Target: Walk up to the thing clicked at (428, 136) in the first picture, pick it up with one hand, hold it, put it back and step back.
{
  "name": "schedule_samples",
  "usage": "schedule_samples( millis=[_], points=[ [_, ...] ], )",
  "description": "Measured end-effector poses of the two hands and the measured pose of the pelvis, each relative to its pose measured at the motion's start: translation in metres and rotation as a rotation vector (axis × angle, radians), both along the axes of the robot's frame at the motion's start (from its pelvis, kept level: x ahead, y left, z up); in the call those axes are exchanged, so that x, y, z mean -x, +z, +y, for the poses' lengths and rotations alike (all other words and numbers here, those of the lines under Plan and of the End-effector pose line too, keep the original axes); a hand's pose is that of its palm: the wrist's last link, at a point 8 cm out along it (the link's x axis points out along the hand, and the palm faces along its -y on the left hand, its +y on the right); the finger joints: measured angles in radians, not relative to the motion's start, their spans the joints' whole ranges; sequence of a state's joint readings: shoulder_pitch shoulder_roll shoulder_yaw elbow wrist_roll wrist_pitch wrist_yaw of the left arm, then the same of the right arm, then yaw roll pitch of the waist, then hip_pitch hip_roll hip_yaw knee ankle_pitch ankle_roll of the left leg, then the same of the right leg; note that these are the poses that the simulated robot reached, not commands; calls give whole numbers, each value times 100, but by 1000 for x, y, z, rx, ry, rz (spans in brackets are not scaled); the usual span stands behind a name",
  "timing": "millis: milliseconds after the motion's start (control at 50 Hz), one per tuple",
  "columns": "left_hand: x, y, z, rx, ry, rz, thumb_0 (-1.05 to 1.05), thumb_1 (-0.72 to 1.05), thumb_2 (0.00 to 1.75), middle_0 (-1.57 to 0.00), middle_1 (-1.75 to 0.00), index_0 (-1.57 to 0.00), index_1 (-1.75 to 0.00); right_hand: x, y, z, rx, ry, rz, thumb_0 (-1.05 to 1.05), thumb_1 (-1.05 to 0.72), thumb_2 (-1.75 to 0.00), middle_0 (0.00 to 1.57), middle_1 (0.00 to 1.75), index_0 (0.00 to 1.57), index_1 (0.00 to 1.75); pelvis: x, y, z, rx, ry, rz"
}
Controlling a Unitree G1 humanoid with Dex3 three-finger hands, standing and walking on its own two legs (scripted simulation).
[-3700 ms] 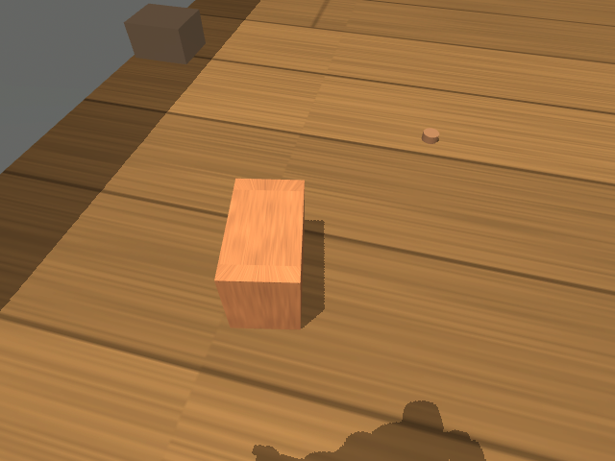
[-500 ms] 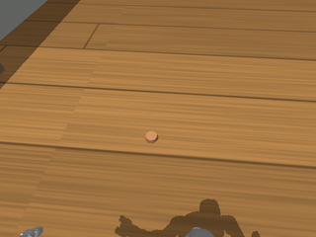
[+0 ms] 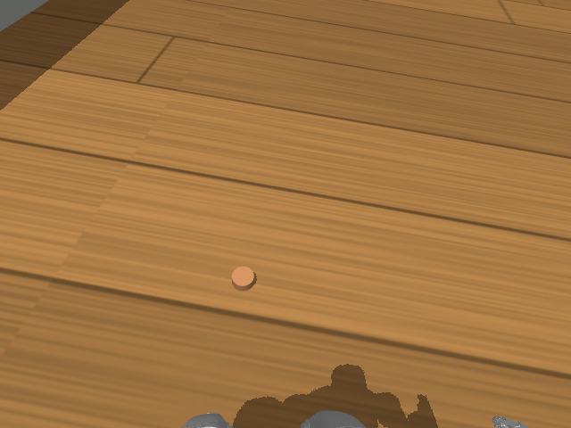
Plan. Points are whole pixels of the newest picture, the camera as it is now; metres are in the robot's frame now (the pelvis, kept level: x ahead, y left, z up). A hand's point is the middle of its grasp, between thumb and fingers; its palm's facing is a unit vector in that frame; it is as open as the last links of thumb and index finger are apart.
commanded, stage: walk up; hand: left
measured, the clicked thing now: (242, 278) +0.71 +0.10 -0.73
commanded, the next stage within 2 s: none
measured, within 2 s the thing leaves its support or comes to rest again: neither
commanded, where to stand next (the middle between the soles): +0.34 -0.16 m, yaw +5 degrees
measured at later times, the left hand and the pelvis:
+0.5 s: hand out of the picture +0.14 +0.13 -0.11, palm faces +0.06 -0.91 -0.40, open 7.4 cm; pelvis +0.14 -0.16 +0.01, yaw +1 degrees
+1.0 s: hand (230, 322) +0.30 +0.09 -0.14, palm faces +0.06 -0.94 -0.35, open 7.4 cm; pelvis +0.26 -0.18 +0.01, yaw +5 degrees
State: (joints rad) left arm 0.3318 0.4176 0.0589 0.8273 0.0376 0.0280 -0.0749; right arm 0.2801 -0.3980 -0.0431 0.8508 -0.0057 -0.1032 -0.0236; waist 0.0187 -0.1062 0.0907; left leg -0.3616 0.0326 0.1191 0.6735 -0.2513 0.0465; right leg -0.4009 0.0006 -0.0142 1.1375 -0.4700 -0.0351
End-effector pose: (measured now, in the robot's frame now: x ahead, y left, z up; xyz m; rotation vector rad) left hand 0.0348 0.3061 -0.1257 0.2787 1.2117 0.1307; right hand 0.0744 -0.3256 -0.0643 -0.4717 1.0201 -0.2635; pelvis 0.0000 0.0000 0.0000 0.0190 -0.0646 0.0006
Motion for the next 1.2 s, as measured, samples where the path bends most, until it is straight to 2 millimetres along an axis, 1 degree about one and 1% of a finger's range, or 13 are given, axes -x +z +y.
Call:
schedule_samples(
  millis=[80,180,260,340,460,580,700,800,860,920,1000,1100,1200],
  points=[
    [-38,10,-14,1,-20,-44,1,91,90,-20,-30,-20,-30,2,12,-26,17,-26,25,0,-90,-90,21,30,21,30,-18,8,-21,-2,-1,-6],
    [-73,25,-33,-31,-20,-61,1,91,90,-20,-30,-20,-30,-1,9,-72,23,-36,91,0,-89,-90,21,30,21,30,-42,10,-54,-2,-5,3],
    [-92,36,-55,-95,-13,-51,1,91,90,-20,-30,-20,-30,-20,-9,-120,14,-52,118,0,-89,-90,21,30,21,30,-67,2,-91,-10,-9,18],
    [-98,39,-82,-165,22,-64,1,91,90,-20,-30,-20,-30,-53,-36,-160,10,-59,142,0,-90,-90,20,30,21,30,-91,-12,-125,17,1,16],
    [-92,52,-127,-143,101,-25,1,91,90,-20,-30,-20,-30,-120,-34,-159,-79,15,123,1,-90,-90,20,30,20,30,-125,8,-152,18,15,23],
    [-98,46,-157,-101,131,36,1,91,90,-20,-30,-21,-30,-178,-23,-151,-129,94,116,0,-90,-90,20,30,21,30,-158,17,-170,28,37,29],
    [-122,26,-169,-57,158,57,1,90,90,-21,-30,-21,-30,-241,-16,-144,-111,152,112,0,-90,-90,20,30,21,30,-197,12,-173,38,76,28],
    [-160,5,-167,-36,159,62,1,91,90,-20,-30,-21,-30,-292,-15,-137,-72,171,19,0,-90,-90,20,30,21,30,-226,-1,-164,12,94,12],
    [-192,8,-168,-33,126,37,1,91,90,-20,-30,-20,-30,-302,-7,-138,-80,136,-26,0,-90,-90,20,30,21,30,-238,4,-164,24,94,-4],
    [-226,17,-168,-40,102,-19,1,91,90,-20,-30,-20,-30,-302,1,-143,-81,117,-22,0,-90,-90,20,30,21,30,-251,12,-170,21,92,-10],
    [-258,26,-168,-71,95,-72,1,91,90,-20,-30,-20,-30,-300,-2,-157,-73,109,28,0,-90,-90,20,30,21,30,-262,14,-181,19,92,-8],
    [-275,31,-179,-141,98,-75,0,91,90,-20,-30,-20,-30,-303,-29,-182,-103,88,87,0,-90,-90,20,30,21,30,-269,3,-202,11,98,-3],
    [-268,34,-195,-199,88,-44,0,91,90,-20,-30,-20,-30,-311,-60,-197,-139,57,120,0,-90,-90,20,30,21,30,-265,-8,-216,21,94,-6]
  ],
)
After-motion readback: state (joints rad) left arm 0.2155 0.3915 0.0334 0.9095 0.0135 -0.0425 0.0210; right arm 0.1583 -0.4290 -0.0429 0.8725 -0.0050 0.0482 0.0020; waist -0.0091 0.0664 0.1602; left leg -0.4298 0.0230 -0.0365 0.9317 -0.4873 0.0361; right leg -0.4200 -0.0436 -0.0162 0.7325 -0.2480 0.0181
